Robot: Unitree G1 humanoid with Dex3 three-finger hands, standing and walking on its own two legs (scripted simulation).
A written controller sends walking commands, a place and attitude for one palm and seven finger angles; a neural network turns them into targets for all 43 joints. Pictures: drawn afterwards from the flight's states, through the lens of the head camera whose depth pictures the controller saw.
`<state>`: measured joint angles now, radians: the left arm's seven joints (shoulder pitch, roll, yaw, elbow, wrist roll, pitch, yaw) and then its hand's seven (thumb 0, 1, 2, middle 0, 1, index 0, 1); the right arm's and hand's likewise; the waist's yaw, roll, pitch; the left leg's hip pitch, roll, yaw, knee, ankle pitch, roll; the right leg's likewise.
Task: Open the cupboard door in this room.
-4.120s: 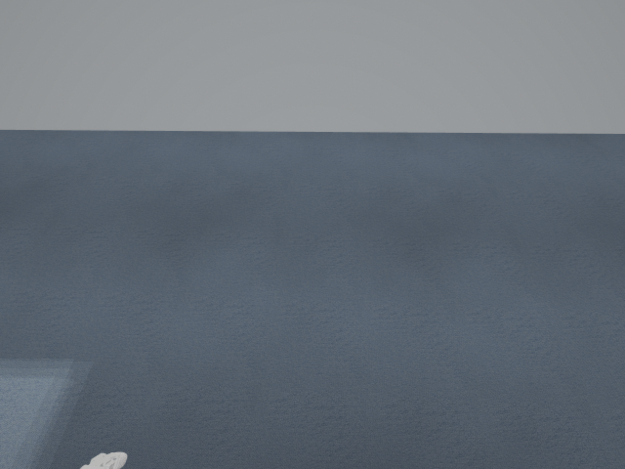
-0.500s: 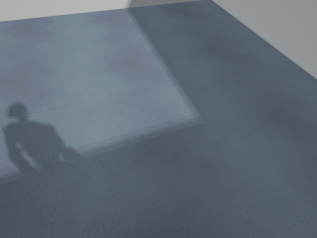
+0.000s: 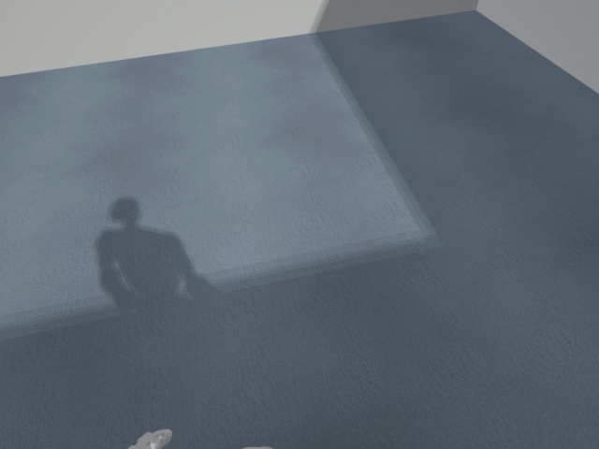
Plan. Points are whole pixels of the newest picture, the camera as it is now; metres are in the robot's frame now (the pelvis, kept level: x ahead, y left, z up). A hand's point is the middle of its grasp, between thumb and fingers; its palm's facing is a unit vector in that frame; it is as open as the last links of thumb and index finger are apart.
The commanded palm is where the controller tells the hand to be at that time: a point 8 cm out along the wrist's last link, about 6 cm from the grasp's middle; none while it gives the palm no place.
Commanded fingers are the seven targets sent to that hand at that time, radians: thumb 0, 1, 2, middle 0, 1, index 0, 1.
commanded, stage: turn or walk to find it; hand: left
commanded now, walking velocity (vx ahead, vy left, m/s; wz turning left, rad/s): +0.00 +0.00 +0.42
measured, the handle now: out of the picture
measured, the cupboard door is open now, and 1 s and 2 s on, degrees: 0 0 0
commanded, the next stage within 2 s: none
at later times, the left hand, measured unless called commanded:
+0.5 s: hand out of the picture -0.05 +0.26 -0.18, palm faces +0.27 -0.93 -0.24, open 7.4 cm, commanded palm none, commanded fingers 0.00 0.90 0.90 -0.20 -0.30 -0.20 -0.30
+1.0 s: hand out of the picture -0.04 +0.21 -0.14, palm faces +0.43 -0.87 -0.26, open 7.4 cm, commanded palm none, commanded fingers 0.00 0.90 0.90 -0.20 -0.30 -0.20 -0.30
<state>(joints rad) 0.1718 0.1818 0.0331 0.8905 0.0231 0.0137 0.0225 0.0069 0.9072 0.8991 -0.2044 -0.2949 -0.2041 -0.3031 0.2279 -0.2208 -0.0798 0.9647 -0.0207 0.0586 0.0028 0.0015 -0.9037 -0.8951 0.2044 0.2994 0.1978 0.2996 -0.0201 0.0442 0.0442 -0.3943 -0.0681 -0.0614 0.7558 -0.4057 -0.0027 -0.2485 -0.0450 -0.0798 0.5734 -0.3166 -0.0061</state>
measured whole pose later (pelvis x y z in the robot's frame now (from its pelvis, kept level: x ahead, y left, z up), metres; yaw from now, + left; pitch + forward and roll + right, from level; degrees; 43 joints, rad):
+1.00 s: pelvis -0.04 +0.01 +0.01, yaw +26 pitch -1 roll +2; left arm 0.22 0.16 0.02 0.91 0.03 0.01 0.02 0.01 0.90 0.90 -0.21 -0.30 -0.21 -0.30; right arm 0.24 -0.25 -0.09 0.98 -0.02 0.07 0.02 0.00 -0.91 -0.90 0.20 0.30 0.19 0.30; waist -0.02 0.03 0.05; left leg -0.48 0.00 -0.01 1.10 -0.39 -0.05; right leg -0.20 -0.08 -0.15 0.51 -0.29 -0.01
